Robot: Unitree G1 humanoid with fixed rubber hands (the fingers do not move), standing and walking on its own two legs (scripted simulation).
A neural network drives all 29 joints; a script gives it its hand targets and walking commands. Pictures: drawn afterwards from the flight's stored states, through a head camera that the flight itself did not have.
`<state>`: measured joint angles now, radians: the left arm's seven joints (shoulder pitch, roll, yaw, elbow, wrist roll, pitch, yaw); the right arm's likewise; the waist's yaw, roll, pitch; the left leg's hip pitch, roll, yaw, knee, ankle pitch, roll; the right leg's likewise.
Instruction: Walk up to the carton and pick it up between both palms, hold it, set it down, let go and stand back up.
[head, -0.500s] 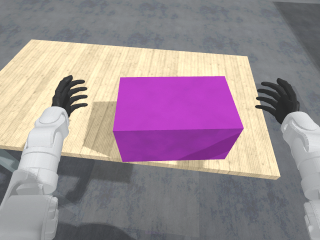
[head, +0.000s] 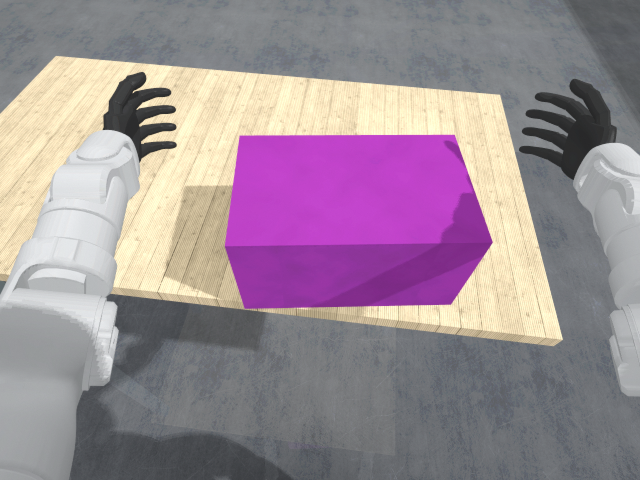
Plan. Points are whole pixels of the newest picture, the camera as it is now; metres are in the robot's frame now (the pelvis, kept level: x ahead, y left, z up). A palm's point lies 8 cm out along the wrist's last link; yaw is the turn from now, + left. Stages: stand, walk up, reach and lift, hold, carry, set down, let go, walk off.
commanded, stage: reach and lift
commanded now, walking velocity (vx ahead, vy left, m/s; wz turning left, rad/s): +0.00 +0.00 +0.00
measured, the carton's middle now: (348, 222) +0.46 -0.03 +0.01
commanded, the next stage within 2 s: none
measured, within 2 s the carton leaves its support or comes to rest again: neither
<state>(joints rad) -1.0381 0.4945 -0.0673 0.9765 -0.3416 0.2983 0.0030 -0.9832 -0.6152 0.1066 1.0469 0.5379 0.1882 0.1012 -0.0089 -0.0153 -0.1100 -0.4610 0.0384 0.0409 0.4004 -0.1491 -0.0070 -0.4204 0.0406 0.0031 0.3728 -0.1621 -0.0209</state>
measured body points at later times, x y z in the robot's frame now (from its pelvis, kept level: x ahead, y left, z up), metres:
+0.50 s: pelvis -0.01 +0.00 -0.02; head +0.09 +0.01 +0.42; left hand +0.46 +0.25 +0.06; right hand +0.46 -0.26 +0.06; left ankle +0.02 +0.12 -0.74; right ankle +0.00 -0.10 -0.74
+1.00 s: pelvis -0.01 +0.00 -0.02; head +0.08 +0.01 +0.42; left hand +0.47 +0.22 +0.06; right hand +0.47 -0.24 +0.07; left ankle +0.02 +0.12 -0.74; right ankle +0.00 -0.10 -0.74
